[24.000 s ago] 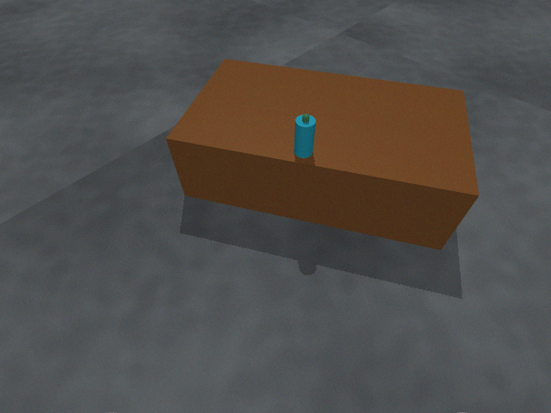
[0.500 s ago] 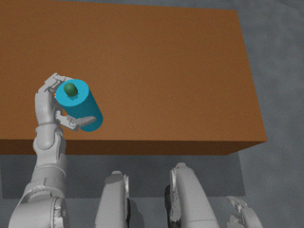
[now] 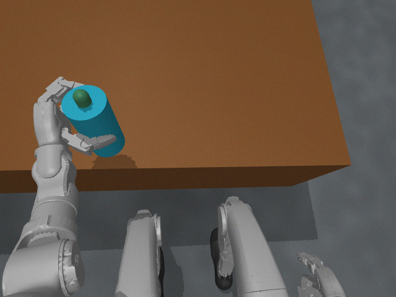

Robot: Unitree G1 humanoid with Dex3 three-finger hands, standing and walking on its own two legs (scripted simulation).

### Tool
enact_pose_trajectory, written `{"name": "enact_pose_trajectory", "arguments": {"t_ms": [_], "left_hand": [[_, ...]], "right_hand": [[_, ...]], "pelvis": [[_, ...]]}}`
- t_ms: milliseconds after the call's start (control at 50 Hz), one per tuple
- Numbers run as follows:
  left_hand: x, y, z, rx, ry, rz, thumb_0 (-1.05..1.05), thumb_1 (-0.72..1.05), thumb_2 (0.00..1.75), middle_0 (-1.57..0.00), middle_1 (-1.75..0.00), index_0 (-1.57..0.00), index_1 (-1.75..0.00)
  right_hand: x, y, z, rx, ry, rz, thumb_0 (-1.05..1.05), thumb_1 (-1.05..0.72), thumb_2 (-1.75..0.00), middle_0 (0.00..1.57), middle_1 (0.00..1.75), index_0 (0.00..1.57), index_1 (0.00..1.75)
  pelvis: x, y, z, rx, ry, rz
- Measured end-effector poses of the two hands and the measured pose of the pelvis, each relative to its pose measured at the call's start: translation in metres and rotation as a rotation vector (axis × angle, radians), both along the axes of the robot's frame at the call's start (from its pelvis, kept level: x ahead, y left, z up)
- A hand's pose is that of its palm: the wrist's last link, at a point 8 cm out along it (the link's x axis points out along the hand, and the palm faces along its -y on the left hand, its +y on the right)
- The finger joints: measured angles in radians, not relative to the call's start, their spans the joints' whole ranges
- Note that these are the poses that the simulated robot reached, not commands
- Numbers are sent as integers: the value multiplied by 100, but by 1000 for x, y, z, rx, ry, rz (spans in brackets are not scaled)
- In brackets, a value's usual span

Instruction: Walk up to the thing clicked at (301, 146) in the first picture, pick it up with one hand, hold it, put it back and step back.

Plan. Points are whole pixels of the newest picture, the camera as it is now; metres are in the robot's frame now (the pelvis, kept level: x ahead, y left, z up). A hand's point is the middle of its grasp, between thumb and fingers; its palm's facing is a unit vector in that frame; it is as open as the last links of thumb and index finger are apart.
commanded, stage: lower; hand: left
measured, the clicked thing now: (95, 121) +0.44 +0.17 -0.03
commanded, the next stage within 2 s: loosen in 0.64 s
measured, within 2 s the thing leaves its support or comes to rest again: rests again in 1.64 s
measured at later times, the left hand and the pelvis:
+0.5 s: hand (95, 131) +0.45 +0.20 -0.09, palm faces +0.12 -0.99 -0.05, open 11.1 cm; pelvis -0.01 +0.00 -0.05, yaw +0 degrees
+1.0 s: hand (92, 130) +0.45 +0.20 -0.09, palm faces +0.14 -0.99 -0.03, open 11.2 cm; pelvis -0.03 +0.00 -0.09, yaw +1 degrees
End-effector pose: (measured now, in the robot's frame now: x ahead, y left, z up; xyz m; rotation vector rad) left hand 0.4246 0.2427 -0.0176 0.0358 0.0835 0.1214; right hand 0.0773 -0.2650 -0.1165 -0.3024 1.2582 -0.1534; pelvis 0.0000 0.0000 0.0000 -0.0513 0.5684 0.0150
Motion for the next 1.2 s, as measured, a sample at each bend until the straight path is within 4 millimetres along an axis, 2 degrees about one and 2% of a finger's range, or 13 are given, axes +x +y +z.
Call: {"name": "enact_pose_trajectory", "arguments": {"t_ms": [140,380,500,860,1000,1200], "left_hand": [[1,0,-11,-7,2,11,-4,-61,85,-82,-120,-78,-118],[-1,1,-57,13,10,-4,-4,-61,86,-81,-120,-77,-118],[-3,4,-69,7,5,0,-4,-61,87,-81,-120,-77,-118],[-3,7,-73,7,-50,-7,-3,-61,80,-85,-118,-81,-115],[-1,10,-70,-6,-77,18,-2,-61,70,-90,-102,-87,-99],[10,9,-62,-21,-80,22,-1,-61,45,-72,-66,-70,-66]], "right_hand": [[-7,2,-9,9,20,-10,1,-95,-92,20,30,20,30],[-3,-6,-42,-7,26,30,1,-95,-92,20,30,20,30],[-1,-6,-57,-10,25,41,1,-96,-92,20,30,20,30],[-10,2,-82,-2,12,53,1,-95,-91,20,30,20,30],[-18,1,-87,-4,23,55,1,-94,-91,20,30,20,30],[-25,-3,-84,-18,36,40,1,-94,-91,20,30,20,30]], "pelvis": [[0,0,-7,3,14,-1],[-5,-3,-41,5,47,-2],[-8,-3,-55,5,52,-1],[-23,2,-79,-1,32,6],[-29,1,-86,1,24,9],[-29,1,-86,0,26,8]]}}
